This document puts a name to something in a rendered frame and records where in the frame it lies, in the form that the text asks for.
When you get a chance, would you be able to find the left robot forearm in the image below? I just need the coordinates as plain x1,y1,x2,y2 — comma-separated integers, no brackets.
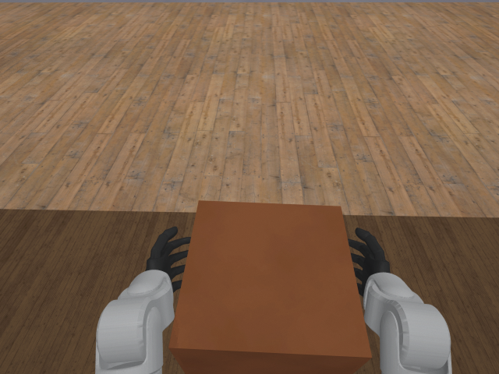
95,270,175,374

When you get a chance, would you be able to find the right robot forearm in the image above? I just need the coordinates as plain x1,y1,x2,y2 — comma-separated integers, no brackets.
363,273,452,374

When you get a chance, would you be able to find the robot left hand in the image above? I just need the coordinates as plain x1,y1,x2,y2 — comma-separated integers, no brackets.
145,227,191,293

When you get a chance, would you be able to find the carton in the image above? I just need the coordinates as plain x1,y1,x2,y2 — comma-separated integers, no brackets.
168,200,372,374

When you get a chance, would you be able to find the robot right hand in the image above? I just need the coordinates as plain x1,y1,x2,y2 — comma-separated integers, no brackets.
348,228,391,296

